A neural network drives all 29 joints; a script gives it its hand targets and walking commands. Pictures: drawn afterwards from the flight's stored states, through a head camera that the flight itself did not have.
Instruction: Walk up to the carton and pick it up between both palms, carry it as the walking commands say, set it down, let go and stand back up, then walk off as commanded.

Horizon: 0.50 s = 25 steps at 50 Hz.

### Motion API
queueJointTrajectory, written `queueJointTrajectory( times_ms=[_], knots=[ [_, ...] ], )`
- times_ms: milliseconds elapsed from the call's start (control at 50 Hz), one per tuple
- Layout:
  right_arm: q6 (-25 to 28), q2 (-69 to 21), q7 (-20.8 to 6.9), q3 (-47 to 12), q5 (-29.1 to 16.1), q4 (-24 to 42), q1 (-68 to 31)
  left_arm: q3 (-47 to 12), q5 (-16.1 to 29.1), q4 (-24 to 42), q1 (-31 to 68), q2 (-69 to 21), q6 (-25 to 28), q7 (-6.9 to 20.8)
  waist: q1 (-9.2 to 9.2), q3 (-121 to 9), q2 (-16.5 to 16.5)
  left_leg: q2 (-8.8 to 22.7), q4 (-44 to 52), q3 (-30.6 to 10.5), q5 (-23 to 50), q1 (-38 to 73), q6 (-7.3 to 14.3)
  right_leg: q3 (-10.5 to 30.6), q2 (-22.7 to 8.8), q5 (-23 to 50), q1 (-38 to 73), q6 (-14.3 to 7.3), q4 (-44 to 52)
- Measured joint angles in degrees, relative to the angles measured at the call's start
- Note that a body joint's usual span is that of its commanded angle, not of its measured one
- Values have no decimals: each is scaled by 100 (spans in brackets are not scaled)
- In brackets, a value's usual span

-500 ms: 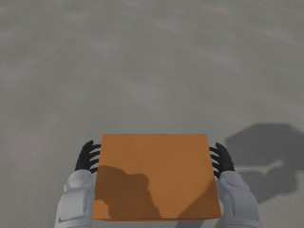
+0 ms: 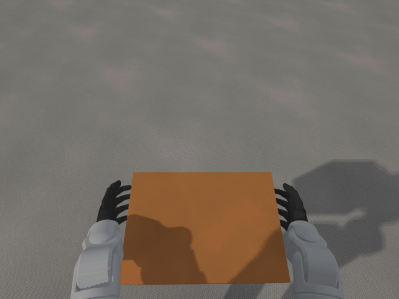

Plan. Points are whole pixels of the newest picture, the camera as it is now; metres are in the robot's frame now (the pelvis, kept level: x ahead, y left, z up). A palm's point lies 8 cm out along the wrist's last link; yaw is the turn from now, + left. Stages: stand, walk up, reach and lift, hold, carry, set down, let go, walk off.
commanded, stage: carry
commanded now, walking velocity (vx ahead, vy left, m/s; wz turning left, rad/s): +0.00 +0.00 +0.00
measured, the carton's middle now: (201, 233) +0.28 -0.01 -0.07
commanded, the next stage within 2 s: none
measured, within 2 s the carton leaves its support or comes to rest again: neither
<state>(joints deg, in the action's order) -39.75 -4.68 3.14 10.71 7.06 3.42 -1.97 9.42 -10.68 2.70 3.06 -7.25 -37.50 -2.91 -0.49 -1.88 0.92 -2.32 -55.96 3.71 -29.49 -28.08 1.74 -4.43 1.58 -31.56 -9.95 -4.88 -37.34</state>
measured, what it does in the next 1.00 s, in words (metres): walks ahead: left foot, then right foot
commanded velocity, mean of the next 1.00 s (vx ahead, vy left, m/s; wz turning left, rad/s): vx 0.00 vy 0.00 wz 0.00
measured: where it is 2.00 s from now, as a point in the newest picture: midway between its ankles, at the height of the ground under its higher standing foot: (210, 170)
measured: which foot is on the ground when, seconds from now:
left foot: up 0.00-0.04, down 0.06-0.26, up 0.28-0.46, down 0.48-0.70, up 0.72-0.90, down 0.92-1.00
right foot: down 0.00-0.06, up 0.08-0.22, down 0.24-0.50, up 0.52-0.66, down 0.68-0.92, up 0.94-1.00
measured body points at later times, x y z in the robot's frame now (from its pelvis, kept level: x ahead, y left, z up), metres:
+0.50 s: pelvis +0.26 -0.04 -0.01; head +0.28 -0.04 +0.44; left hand +0.53 +0.14 +0.02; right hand +0.54 -0.22 +0.01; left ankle +0.28 +0.04 -0.72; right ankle +0.11 -0.10 -0.70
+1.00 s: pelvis +0.52 -0.07 -0.01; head +0.52 -0.07 +0.44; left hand +0.79 +0.11 +0.01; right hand +0.78 -0.26 +0.01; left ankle +0.50 +0.01 -0.71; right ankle +0.36 -0.14 -0.65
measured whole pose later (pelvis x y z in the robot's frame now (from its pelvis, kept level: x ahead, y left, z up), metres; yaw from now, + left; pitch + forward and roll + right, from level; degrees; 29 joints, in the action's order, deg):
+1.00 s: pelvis +0.52 -0.07 -0.01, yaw -5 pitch +1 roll +2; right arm -39.6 -7.4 2.8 9.8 10.2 -0.5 -3.8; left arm 11.1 -9.0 2.7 1.4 -4.8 -39.3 -2.7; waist 1.5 -0.7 2.4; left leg -1.9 -44.5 7.4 -26.2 -19.2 4.7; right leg -0.9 1.8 -33.2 -15.3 -1.2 -63.1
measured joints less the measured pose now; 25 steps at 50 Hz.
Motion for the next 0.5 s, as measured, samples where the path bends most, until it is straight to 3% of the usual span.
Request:
queueJointTrajectory(
  times_ms=[60, 120, 160, 200, 240, 260, 300, 360, 400, 440, 500],
  knots=[
    [26, -152, -74, 5, 134, -57, -123, 85, 26, 221, -95, 24, -49, -22, 136, 62, 165, -79, 1302, 231, 1107, 218, 167, 64, 39, -183, 170, 49, -509],
    [38, -278, -43, -119, 307, -391, -239, 227, 175, 53, -152, 235, -93, 16, 182, 99, 242, -49, 1147, 414, 507, 663, 307, 361, 77, -119, -455, 396, -2572],
    [5, -262, -23, -168, 363, -439, -155, 223, 264, -90, -174, 296, -128, 62, 139, 90, 101, -28, 1229, 415, 294, 973, 310, 455, 108, -394, -829, 379, -3060],
    [-16, -258, 16, -159, 344, -361, -46, 228, 288, -183, -154, 267, -114, 97, 45, 117, -65, -25, 1391, 359, 181, 1254, 233, 473, 16, -531, -1056, 342, -2384],
    [-19, -255, 53, -163, 294, -230, 29, 250, 235, -211, -131, 197, -45, 107, -11, 168, -218, 1, 1447, 349, 33, 1494, 161, 378, -132, 423, -1069, 352, -909],
    [3, -224, 64, -144, 275, -193, 91, 249, 194, -265, -131, 123, 10, 116, -78, 158, -387, 86, 1329, 257, -58, 1540, 133, 239, -90, 831, -927, 313, -677],
    [22, -128, 52, -62, 206, -205, 189, 210, 43, -407, -72, -18, 53, 121, -135, 36, -582, 222, 669, 46, 70, 1282, 18, 31, 14, 503, -699, 180, -509],
    [-17, -2, 63, -36, 42, -158, 176, 58, -11, -369, -5, -3, 6, 70, -82, -26, -364, 110, -405, -168, -304, 703, -71, -69, -20, 188, -477, 56, -444],
    [-27, 19, 55, -29, 15, -113, 86, 8, -2, -211, -33, 0, -15, 27, -14, -27, -204, 84, -419, -153, -332, 346, -32, -78, -5, 101, -294, 32, -268],
    [-13, -15, 11, -2, 42, -58, 0, -17, 12, -9, -53, 0, -55, -26, 67, 17, -47, 53, 85, -61, -12, 96, 3, -72, 16, -2, -79, 18, -128],
    [33, -182, -58, 18, 161, -94, -111, 60, 32, 213, -125, 38, -95, -37, 192, 94, 150, 1, 1252, 161, 1199, 316, 170, 9, 19, -142, 78, 80, -626]
  ],
)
